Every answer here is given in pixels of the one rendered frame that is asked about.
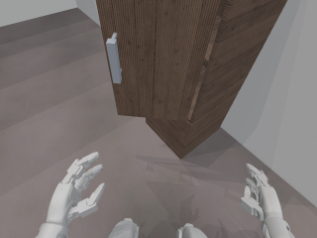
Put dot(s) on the robot right shin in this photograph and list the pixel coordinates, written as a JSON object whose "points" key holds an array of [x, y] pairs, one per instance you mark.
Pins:
{"points": [[188, 224]]}

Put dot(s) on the cupboard door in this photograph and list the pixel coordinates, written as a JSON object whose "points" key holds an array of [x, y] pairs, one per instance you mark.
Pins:
{"points": [[162, 45]]}

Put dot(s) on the robot left forearm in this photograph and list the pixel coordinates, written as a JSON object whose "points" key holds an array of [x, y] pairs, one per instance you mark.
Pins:
{"points": [[53, 230]]}

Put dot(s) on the robot right thigh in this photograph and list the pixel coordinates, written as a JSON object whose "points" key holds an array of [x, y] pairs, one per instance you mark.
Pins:
{"points": [[189, 232]]}

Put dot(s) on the robot left hand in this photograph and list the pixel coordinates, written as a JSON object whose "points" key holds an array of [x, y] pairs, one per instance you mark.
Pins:
{"points": [[68, 192]]}

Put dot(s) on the robot right forearm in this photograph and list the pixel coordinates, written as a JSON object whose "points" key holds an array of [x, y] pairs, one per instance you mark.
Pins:
{"points": [[274, 227]]}

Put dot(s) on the handle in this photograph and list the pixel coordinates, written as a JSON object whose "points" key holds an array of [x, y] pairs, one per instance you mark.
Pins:
{"points": [[113, 56]]}

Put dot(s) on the robot right hand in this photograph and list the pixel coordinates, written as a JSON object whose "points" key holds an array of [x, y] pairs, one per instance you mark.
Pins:
{"points": [[265, 203]]}

